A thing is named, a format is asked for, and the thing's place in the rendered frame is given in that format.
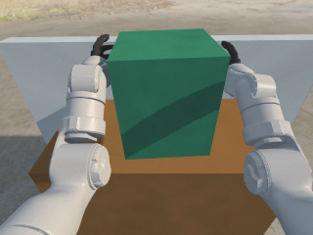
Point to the robot left forearm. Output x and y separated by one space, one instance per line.
85 103

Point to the carton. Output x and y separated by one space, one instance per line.
167 87

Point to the left robot hand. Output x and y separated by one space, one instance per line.
99 48

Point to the robot left upper arm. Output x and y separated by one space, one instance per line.
77 170

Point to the robot right upper arm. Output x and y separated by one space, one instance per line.
283 179

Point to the pedestal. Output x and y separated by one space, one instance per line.
196 195

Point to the robot right forearm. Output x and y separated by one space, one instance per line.
260 108

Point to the right robot hand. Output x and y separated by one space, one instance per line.
232 51

